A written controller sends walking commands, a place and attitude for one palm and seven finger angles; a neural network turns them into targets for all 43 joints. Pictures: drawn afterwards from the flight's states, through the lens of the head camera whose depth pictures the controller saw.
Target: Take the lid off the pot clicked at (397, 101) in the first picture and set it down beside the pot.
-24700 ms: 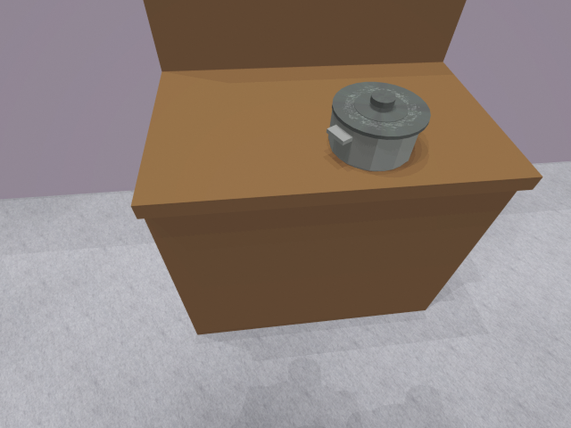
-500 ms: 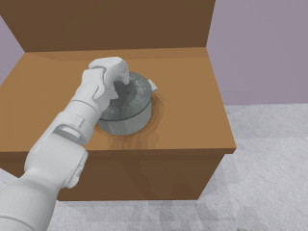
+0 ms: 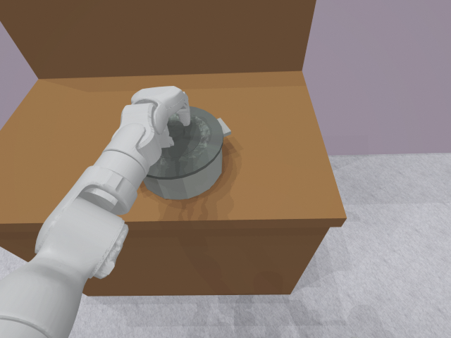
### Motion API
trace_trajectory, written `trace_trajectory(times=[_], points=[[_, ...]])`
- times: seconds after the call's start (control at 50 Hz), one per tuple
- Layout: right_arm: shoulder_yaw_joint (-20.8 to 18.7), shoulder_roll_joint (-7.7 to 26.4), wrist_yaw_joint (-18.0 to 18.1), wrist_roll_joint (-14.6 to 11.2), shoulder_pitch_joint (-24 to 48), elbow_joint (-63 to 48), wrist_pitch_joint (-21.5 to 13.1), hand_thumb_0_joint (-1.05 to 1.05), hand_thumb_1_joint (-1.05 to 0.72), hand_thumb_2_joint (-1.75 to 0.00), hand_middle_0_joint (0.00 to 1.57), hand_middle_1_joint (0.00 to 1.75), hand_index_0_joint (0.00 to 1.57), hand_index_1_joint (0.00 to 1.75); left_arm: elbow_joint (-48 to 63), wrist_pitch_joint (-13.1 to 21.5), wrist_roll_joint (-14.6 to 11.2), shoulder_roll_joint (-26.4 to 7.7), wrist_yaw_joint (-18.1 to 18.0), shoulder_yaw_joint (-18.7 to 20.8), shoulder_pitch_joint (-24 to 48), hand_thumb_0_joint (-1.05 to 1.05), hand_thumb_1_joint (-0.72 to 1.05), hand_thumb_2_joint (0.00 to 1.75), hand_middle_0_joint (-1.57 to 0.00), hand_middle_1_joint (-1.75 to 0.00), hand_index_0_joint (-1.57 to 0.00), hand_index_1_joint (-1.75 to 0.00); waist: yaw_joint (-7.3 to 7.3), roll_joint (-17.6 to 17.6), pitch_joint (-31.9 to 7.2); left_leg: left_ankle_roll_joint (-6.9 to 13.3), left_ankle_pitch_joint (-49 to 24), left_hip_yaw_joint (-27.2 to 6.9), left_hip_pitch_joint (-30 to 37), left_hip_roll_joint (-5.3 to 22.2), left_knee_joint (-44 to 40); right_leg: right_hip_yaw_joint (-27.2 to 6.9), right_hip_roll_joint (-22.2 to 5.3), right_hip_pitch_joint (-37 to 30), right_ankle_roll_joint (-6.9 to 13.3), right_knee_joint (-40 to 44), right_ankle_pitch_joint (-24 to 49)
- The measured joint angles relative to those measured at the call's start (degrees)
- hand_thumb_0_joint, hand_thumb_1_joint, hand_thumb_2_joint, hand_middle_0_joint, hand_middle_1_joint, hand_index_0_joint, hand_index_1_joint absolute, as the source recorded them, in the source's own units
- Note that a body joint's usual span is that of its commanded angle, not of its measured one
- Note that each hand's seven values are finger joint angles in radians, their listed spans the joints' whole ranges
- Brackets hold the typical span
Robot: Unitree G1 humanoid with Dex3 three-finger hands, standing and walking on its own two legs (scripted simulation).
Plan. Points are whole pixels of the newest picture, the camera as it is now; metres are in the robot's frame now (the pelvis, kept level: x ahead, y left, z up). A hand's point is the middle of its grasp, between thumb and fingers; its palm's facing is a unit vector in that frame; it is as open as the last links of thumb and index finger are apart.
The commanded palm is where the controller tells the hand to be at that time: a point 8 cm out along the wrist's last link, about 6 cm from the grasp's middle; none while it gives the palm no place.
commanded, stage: lift the lid straight up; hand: left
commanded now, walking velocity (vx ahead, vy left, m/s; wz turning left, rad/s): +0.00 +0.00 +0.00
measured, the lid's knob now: (172, 131) +0.49 +0.10 +0.09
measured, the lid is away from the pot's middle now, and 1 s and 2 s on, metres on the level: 0.01 0.01 0.01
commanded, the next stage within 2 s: move the lid sideways beside the pot in 1.96 s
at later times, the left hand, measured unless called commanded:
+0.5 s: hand (167, 117) +0.47 +0.09 +0.15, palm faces -0.32 -0.05 -0.95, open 8.3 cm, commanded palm +0.46 +0.10 +0.22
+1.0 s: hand (155, 104) +0.45 +0.10 +0.19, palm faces -0.31 -0.04 -0.95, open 8.3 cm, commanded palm +0.46 +0.10 +0.26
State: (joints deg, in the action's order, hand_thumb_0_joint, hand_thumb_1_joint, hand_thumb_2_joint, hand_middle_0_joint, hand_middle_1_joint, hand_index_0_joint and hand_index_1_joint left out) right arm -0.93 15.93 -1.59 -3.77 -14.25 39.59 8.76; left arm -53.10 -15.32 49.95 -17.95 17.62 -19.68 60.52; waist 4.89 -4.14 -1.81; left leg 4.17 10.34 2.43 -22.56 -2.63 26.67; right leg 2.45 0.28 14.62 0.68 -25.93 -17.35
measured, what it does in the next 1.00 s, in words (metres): stands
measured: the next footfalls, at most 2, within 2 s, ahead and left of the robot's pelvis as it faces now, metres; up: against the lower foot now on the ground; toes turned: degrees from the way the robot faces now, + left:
none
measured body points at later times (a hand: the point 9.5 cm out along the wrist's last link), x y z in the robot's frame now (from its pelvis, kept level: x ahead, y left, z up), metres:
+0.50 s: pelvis +0.00 +0.00 +0.00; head +0.04 -0.04 +0.45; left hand +0.48 +0.09 +0.20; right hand +0.10 -0.26 -0.13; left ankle +0.03 +0.07 -0.74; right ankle -0.05 -0.11 -0.74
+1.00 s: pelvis -0.01 +0.00 +0.00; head +0.02 -0.03 +0.45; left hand +0.47 +0.10 +0.24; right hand +0.10 -0.26 -0.13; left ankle +0.03 +0.07 -0.74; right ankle -0.05 -0.11 -0.74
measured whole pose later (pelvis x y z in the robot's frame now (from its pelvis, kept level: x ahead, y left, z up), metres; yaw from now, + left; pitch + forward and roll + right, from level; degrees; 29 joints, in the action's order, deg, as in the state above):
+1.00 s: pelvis -0.01 +0.00 +0.00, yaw +1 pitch +3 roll -1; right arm -0.1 16.3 -0.7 -3.7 -12.0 39.2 5.1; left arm -49.5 -17.3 49.8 -20.3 25.7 -20.4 67.8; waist 4.0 -4.5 0.2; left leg 3.9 8.1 1.2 -19.4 -2.9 24.3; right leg 3.5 0.3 11.6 1.0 -24.5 -16.0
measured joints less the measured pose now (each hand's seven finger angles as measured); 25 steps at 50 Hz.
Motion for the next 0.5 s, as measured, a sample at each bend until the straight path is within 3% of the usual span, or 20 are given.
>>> trace_trajectory(times=[0.32, 0.5], points=[[0.2, -0.4, 0.0, 0.2, 1.6, 0.0, -1.6, 0.01, -0.91, -0.90, 0.20, 0.30, 0.20, 0.30, 2.5, -0.8, -1.1, 0.2, 1.4, -0.2, 0.3, 0.02, 0.16, 0.85, -0.67, -0.99, -0.59, -0.94, -0.61, -0.7, 0.6, -0.1, -0.2, -0.3, 1.5, -0.4, -1.0, 0.3, -0.3, -1.4, 0.0, 0.7, 0.0], [0.4, -0.1, 0.0, 0.4, 2.2, -0.2, -1.8, 0.01, -0.91, -0.90, 0.20, 0.30, 0.20, 0.30, 4.1, -1.0, -0.2, -0.3, 2.6, 0.7, 1.4, 0.00, 0.15, 0.86, -0.69, -0.99, -0.59, -0.94, -0.71, -0.7, 0.9, -0.3, -0.6, -0.4, 2.1, -0.2, -1.5, 0.3, -0.1, -1.9, 0.3, 0.9, 0.2]])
